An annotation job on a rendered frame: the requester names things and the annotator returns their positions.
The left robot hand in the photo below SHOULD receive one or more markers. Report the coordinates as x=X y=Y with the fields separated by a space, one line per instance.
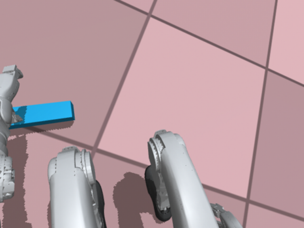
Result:
x=9 y=86

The left robot arm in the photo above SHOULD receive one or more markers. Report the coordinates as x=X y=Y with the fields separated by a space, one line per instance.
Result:
x=7 y=173

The carton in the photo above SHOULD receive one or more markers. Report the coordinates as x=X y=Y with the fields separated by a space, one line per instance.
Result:
x=40 y=114

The right robot foot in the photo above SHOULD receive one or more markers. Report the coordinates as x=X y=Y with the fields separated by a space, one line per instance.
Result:
x=160 y=214

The left robot foot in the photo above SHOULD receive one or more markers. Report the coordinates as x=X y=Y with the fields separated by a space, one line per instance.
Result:
x=101 y=203

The right robot hand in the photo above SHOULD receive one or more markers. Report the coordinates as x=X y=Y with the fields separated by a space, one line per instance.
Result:
x=228 y=220

